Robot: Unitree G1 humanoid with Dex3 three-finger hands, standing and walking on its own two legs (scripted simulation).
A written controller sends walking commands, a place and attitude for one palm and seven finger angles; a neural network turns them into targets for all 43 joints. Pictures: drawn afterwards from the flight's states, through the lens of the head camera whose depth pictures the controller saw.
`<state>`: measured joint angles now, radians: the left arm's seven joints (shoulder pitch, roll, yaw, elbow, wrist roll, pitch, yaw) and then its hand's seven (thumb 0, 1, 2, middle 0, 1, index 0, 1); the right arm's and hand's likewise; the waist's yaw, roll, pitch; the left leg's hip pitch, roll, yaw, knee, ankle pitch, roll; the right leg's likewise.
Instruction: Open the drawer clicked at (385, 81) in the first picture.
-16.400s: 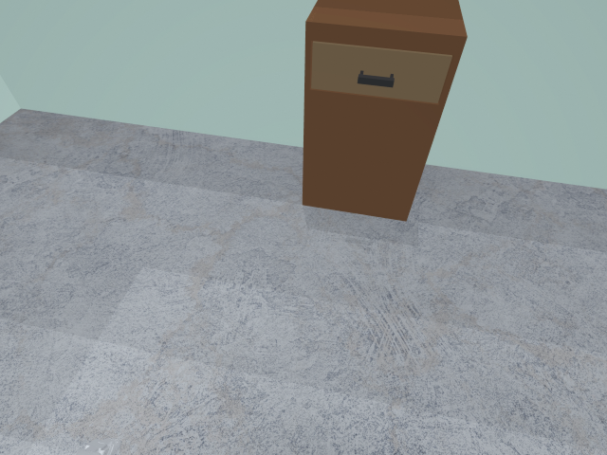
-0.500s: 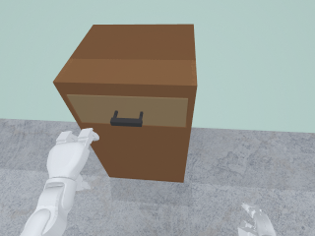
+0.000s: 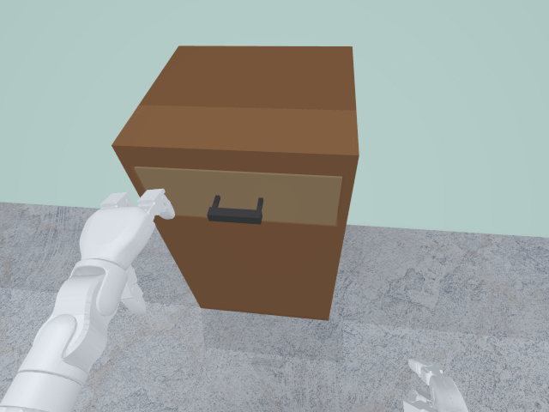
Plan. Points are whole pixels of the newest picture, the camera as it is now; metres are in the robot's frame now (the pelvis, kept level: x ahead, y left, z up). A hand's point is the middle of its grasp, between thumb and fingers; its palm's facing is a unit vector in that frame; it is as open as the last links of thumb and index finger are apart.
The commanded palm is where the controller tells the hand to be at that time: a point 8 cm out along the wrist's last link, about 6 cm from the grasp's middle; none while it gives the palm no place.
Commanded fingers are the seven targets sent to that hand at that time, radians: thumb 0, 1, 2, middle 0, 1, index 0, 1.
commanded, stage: raise the hand with hooked fingers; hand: left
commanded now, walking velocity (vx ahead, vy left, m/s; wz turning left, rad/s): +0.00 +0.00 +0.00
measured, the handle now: (236, 208) +0.53 +0.16 -0.09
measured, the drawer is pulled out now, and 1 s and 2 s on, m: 0.00 0.00 0.00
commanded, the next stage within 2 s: move the hooked fingers above the handle in 0.24 s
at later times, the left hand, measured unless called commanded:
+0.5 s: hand (156, 258) +0.30 +0.22 +0.06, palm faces -0.01 -0.11 -0.99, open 13.9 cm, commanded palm +0.29 +0.22 +0.12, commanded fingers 0.00 -0.50 0.30 -0.30 -1.20 -0.30 -1.20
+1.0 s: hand (195, 235) +0.37 +0.18 +0.02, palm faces -0.01 -0.08 -1.00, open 13.8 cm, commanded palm +0.35 +0.19 +0.08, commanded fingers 0.00 -0.50 0.30 -0.30 -1.20 -0.30 -1.20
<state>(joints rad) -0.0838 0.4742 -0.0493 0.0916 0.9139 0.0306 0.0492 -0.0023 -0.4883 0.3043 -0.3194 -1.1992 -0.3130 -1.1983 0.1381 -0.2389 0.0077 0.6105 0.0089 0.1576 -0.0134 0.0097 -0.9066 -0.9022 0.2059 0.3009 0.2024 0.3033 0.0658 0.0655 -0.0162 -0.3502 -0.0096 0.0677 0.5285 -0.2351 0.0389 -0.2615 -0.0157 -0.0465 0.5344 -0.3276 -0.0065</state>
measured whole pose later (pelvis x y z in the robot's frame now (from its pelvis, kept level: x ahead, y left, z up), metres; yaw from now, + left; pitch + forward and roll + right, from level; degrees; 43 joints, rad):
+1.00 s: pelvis +0.00 -0.02 -0.01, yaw +0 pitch +9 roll +0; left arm -0.33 0.39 -0.13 0.47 1.01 -0.01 0.22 0.00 -0.49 0.30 -0.32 -1.20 -0.32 -1.20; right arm 0.22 -0.25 -0.05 0.67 0.02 0.15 -0.03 0.01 -0.91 -0.90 0.20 0.30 0.20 0.30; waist 0.01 0.05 -0.08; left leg -0.51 0.01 0.06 0.64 -0.28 0.02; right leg -0.43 0.00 -0.05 0.66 -0.38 -0.03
